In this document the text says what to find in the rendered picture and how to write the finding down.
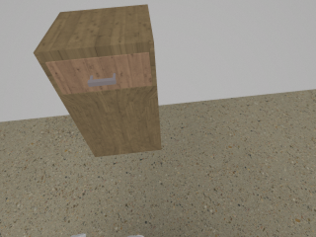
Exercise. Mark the handle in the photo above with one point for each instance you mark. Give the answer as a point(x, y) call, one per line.
point(102, 82)

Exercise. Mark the drawer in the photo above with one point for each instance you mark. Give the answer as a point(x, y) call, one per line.
point(72, 75)

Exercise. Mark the cabinet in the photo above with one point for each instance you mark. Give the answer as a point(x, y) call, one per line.
point(116, 121)

